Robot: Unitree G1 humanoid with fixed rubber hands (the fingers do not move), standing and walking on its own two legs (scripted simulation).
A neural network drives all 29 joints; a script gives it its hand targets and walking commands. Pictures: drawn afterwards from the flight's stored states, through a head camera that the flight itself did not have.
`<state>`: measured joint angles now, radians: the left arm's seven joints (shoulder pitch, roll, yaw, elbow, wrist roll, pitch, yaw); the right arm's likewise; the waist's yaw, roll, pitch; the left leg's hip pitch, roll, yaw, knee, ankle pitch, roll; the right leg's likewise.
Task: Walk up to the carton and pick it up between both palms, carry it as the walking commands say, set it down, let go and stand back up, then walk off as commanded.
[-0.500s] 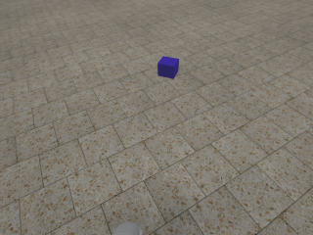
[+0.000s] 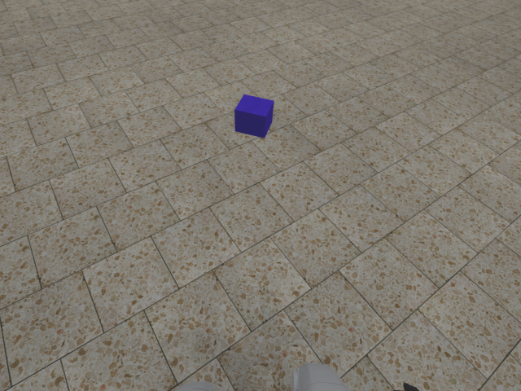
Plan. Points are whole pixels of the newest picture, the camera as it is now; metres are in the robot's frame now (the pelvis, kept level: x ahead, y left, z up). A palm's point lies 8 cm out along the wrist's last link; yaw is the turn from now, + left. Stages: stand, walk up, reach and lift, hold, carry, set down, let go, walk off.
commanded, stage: walk up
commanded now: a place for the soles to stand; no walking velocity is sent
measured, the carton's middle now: (254, 116) +1.62 +0.08 -0.68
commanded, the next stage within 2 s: none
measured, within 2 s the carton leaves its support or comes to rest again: neither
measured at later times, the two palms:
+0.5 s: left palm (157, 278) +0.30 +0.21 -0.09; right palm (412, 267) +0.37 -0.30 -0.11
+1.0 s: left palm (171, 156) +0.64 +0.26 -0.10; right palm (376, 196) +0.54 -0.26 -0.10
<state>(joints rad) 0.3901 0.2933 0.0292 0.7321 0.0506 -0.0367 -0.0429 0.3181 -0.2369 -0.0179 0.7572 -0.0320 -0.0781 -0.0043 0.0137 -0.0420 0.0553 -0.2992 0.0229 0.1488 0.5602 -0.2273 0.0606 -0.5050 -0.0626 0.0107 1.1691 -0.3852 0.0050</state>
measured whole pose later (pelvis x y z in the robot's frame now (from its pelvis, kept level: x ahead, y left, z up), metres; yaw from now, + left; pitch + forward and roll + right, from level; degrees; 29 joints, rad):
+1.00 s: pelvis +0.54 +0.01 +0.01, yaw +0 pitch -2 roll +0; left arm 0.31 0.28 0.02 0.69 0.06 -0.03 -0.05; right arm 0.45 -0.25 -0.02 0.78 -0.04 -0.08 0.00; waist -0.05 -0.05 0.03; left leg -0.21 0.04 0.10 0.50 -0.26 0.03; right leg -0.57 -0.08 -0.04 0.92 -0.29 0.01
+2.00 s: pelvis +0.99 +0.00 -0.02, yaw +0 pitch -2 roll +0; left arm 0.27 0.22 0.02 0.65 0.05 -0.06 0.00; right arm 0.50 -0.27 -0.01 0.81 -0.05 -0.02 0.02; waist -0.04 0.01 0.04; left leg -0.25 0.06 0.04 0.88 -0.52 0.00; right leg -0.42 -0.01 -0.06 0.69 -0.22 -0.04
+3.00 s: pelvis +1.12 +0.09 +0.00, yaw -2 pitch -1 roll -1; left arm 0.49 0.26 0.04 0.87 0.06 -0.06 0.06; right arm 0.25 -0.34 -0.04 0.78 -0.06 0.04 0.07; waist 0.04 0.05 0.05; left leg -0.50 0.10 0.01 0.84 -0.34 -0.07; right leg -0.12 -0.09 0.03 0.47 -0.34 0.03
